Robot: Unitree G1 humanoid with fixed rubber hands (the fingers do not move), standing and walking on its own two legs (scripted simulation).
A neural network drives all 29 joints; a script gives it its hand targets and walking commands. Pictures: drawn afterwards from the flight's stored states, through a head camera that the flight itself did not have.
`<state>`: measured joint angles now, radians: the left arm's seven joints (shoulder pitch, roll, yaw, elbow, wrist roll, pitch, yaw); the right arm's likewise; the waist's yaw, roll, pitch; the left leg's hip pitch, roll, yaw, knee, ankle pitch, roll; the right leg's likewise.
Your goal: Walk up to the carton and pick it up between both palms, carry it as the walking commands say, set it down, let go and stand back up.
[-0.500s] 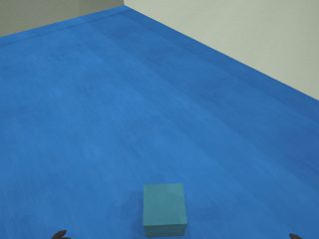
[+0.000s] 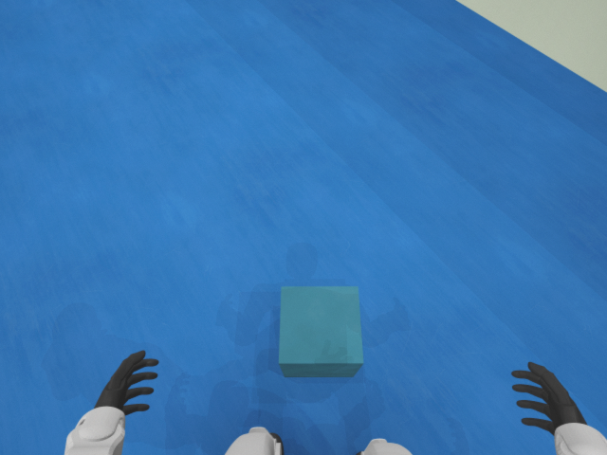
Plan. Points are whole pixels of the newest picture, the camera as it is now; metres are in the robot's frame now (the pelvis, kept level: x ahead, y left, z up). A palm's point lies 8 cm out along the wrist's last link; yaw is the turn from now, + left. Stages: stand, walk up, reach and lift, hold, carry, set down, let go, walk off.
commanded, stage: reach and lift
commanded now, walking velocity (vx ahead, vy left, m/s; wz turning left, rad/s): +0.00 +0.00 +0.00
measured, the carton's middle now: (319, 334) +0.41 -0.01 -0.63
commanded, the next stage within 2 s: none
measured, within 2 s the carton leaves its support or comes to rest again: neither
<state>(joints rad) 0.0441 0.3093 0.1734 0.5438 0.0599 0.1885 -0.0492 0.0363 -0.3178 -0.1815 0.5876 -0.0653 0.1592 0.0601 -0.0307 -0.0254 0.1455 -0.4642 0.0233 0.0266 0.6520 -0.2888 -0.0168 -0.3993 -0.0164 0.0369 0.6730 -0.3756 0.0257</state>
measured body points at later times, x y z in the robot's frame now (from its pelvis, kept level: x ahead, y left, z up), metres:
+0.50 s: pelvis -0.06 +0.00 -0.05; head +0.12 +0.00 +0.36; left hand +0.29 +0.25 -0.14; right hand +0.30 -0.26 -0.14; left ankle +0.02 +0.13 -0.72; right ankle -0.02 -0.13 -0.72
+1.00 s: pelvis -0.07 +0.00 -0.09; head +0.21 +0.00 +0.26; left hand +0.41 +0.21 -0.20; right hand +0.44 -0.21 -0.19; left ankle +0.02 +0.13 -0.72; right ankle -0.02 -0.13 -0.72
